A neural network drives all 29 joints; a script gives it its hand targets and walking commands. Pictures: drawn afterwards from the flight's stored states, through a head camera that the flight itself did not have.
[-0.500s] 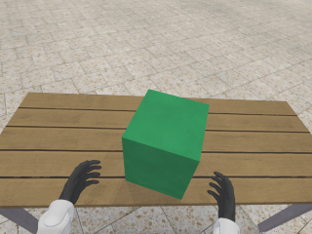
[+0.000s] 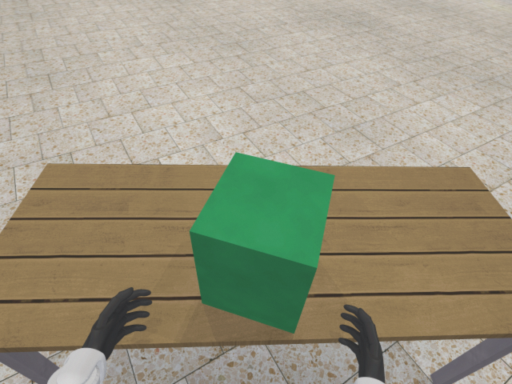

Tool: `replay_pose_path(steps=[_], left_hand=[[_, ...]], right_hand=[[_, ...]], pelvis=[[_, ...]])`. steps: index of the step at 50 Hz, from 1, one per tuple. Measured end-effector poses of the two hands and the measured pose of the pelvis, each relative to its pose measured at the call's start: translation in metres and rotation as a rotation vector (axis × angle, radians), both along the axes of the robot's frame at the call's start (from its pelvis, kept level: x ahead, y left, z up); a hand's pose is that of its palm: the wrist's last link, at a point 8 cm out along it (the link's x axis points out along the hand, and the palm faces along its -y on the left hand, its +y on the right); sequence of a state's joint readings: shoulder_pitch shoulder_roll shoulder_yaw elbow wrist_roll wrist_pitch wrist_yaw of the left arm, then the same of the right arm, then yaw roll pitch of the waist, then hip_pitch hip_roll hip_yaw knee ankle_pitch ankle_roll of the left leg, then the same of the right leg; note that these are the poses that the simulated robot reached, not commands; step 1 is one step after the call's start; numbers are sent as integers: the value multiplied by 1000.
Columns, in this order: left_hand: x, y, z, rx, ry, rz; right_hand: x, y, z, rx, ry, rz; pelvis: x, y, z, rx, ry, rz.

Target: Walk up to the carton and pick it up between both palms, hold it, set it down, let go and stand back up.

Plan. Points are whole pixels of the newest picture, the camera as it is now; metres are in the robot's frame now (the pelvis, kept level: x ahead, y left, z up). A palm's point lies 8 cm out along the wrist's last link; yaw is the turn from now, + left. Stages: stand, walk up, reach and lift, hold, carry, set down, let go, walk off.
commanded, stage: set down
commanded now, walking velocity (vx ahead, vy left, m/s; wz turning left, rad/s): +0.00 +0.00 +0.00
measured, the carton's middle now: (264, 242) +0.40 -0.03 -0.04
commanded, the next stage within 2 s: let go in 1.26 s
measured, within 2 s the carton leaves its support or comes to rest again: neither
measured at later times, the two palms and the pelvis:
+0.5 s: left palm (103, 354) +0.20 +0.22 -0.04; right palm (379, 377) +0.16 -0.19 -0.04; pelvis +0.01 +0.01 +0.00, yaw -1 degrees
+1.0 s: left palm (103, 371) +0.19 +0.22 -0.05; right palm (395, 382) +0.15 -0.21 -0.05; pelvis +0.01 +0.00 +0.01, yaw -1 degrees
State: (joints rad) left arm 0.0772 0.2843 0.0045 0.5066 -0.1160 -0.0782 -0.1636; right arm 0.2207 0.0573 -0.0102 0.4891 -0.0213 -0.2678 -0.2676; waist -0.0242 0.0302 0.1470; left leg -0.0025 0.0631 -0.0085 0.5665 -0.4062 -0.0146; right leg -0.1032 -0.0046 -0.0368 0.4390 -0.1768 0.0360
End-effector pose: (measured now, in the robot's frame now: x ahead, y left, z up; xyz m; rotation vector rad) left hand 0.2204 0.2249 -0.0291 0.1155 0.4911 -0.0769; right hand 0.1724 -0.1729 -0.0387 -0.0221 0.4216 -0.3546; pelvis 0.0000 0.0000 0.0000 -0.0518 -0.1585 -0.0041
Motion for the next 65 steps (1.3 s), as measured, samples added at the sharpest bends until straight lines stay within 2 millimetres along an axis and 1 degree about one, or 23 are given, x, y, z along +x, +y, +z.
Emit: replay_pose_path(steps=[4, 7, 14, 17, 19, 21, 25, 29, 34, 36, 39, 41, 43, 46, 49, 52, 55, 59, 63, 65], left_hand=[[-4, 5, -1, 16, 9, 6], [-10, 8, -8, 22, 43, 7], [-11, -4, -3, 10, 9, -22], [-18, -4, -15, 17, 84, -20], [-20, -7, -15, 15, 92, -28], [-18, -8, -10, 18, 66, -34], [-16, -2, -10, 47, 83, -19], [-16, 4, -9, 69, 98, 0], [-25, 0, -24, 59, 197, -7], [-22, -3, -21, 42, 171, -4], [-13, -6, -7, 33, 84, 8], [-10, -5, -8, 45, 90, 21], [-13, -3, -11, 52, 118, 35], [-24, 0, -20, 56, 177, 54], [-33, -3, -21, 48, 188, 58], [-38, -7, -21, 48, 186, 67], [-43, -9, -26, 65, 213, 77], [-44, -12, -26, 71, 208, 85], [-45, -12, -29, 82, 232, 93], [-44, -13, -26, 88, 218, 100]], right_hand=[[-3, -3, 9, -10, -30, -6], [-6, -4, 5, -23, 0, 10], [-10, -10, 4, -24, 6, 11], [-14, -12, -3, -44, 49, 38], [-15, -14, 0, -47, 33, 27], [-14, -16, 4, -49, 8, 27], [-13, -14, -5, -40, 52, 71], [-13, -14, -9, -35, 74, 87], [-18, -18, -16, -45, 116, 105], [-20, -21, -12, -42, 97, 93], [-18, -22, -5, -42, 70, 106], [-18, -21, -11, -38, 104, 135], [-19, -24, -14, -37, 121, 143], [-19, -31, -14, -47, 130, 141], [-19, -38, -9, -52, 109, 129], [-20, -42, -10, -52, 121, 143], [-24, -46, -17, -53, 164, 161], [-28, -47, -17, -54, 171, 169], [-35, -46, -22, -41, 196, 176], [-37, -48, -22, -38, 194, 176]], pelvis=[[3, -2, 2, 6, 15, -10], [5, -3, 3, 6, 20, -12], [10, -2, 3, 4, 25, -14], [11, 0, 4, 4, 18, -8], [13, 2, 4, 4, 23, -6], [15, 4, 4, 5, 34, -10], [14, 7, 5, 7, 26, -16], [14, 10, 6, 10, 26, -18], [16, 12, 7, 10, 29, -16], [16, 12, 7, 11, 34, -17], [17, 10, 8, 12, 43, -24], [17, 9, 8, 13, 35, -26], [16, 9, 8, 12, 25, -23], [15, 7, 8, 14, 20, -17], [14, 5, 8, 15, 28, -12], [11, 2, 8, 18, 26, -16], [7, 0, 8, 21, 20, -18], [3, -4, 8, 24, 30, -12], [-1, -9, 7, 29, 37, -8], [-3, -11, 7, 31, 41, -8]])
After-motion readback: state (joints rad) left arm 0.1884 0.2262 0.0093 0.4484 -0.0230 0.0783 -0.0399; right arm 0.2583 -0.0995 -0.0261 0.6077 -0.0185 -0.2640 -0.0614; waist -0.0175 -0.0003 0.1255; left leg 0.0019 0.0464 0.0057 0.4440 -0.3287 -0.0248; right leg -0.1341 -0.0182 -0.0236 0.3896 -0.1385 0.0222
